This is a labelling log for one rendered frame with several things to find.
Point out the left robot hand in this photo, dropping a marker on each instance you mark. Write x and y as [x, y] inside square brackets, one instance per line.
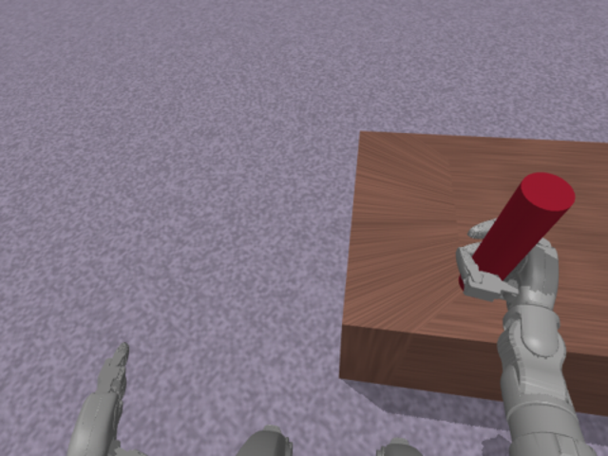
[95, 431]

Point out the right robot hand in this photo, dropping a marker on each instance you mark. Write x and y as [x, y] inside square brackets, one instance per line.
[534, 280]

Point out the right robot arm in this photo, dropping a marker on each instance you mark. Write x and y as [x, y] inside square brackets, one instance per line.
[538, 408]

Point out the can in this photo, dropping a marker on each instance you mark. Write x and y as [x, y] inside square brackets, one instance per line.
[538, 203]

